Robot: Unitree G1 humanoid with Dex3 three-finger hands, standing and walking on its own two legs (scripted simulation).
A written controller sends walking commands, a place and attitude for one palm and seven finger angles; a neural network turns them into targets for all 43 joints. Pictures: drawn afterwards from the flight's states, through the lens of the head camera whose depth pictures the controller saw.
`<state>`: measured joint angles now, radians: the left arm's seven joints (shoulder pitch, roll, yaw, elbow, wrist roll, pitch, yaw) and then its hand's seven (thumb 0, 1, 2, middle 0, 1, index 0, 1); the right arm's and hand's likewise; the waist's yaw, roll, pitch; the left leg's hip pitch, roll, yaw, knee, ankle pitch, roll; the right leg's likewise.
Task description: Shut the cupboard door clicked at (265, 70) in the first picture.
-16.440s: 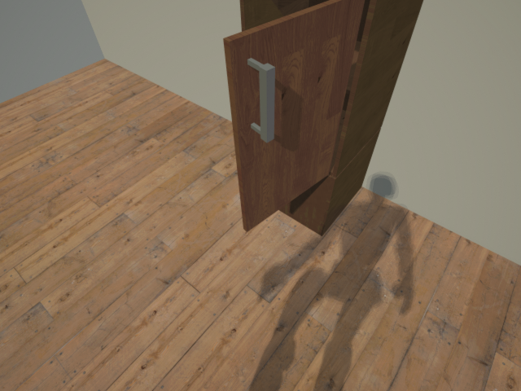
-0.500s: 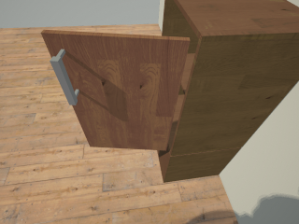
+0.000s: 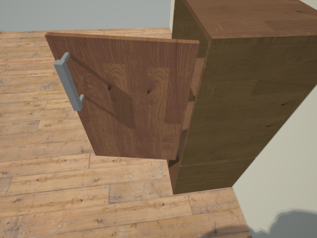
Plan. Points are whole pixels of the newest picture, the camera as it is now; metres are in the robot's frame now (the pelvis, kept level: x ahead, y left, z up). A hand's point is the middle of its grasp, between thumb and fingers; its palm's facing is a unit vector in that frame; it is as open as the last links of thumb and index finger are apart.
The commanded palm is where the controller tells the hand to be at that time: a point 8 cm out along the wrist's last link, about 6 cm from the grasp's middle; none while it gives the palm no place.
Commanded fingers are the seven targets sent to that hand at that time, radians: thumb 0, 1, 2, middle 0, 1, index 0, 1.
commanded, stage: shuffle to correct the standing spot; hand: left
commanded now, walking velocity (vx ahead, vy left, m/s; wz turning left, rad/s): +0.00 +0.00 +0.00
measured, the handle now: (72, 83) +0.48 +0.29 +0.11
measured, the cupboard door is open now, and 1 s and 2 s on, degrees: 79 79 79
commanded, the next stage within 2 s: come to a stop and stand still in 0.46 s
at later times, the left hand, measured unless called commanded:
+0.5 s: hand out of the picture -0.01 +0.21 -0.19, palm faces +0.07 -0.98 -0.21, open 7.4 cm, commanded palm none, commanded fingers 0.00 0.90 0.90 -0.20 -0.30 -0.20 -0.30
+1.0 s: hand out of the picture +0.11 +0.18 -0.17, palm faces +0.05 -0.98 -0.20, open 7.3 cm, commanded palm none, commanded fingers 0.00 0.90 0.90 -0.20 -0.30 -0.20 -0.30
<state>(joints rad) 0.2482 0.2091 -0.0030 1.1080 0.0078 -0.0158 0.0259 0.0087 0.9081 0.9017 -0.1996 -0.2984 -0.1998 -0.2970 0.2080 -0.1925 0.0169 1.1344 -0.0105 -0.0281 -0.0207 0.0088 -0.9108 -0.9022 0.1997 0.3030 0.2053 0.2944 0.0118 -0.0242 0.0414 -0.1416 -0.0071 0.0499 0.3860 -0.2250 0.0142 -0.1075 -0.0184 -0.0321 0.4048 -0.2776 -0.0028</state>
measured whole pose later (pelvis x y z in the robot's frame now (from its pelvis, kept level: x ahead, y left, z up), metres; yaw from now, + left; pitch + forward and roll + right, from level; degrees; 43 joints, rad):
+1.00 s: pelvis +0.05 +0.01 +0.00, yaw +1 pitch +0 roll +1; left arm 0.18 0.16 0.01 1.05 0.00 -0.03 0.04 0.00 0.93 0.90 -0.20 -0.30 -0.20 -0.30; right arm 0.27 -0.13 0.01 1.13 -0.02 -0.03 -0.04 0.01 -0.92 -0.90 0.20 0.30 0.20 0.29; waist -0.01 -0.02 0.04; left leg -0.08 -0.03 0.05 0.38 -0.30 0.02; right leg -0.22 0.02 -0.06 0.48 -0.26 -0.06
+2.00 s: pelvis -0.01 +0.02 -0.01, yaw +2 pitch -2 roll +0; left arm 0.29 0.16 0.02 1.05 0.01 0.00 0.04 0.01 0.91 0.90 -0.20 -0.30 -0.20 -0.30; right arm 0.39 -0.13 0.00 1.06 -0.03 0.00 -0.01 0.01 -0.91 -0.90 0.20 0.30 0.20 0.29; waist -0.02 0.00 -0.02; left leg -0.20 -0.03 0.06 0.50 -0.27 0.05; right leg -0.29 0.01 -0.06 0.51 -0.22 -0.05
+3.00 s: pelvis +0.03 +0.05 +0.00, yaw +1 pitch -2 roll +0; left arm 0.29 0.15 -0.01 1.10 0.00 -0.02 0.05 0.01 0.92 0.90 -0.20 -0.30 -0.20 -0.30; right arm 0.29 -0.12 0.03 1.14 -0.01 -0.03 -0.03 0.01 -0.91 -0.90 0.20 0.30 0.20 0.29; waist 0.00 -0.02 0.04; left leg -0.09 -0.06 0.07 0.39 -0.27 0.08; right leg -0.20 -0.02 -0.03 0.44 -0.20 0.00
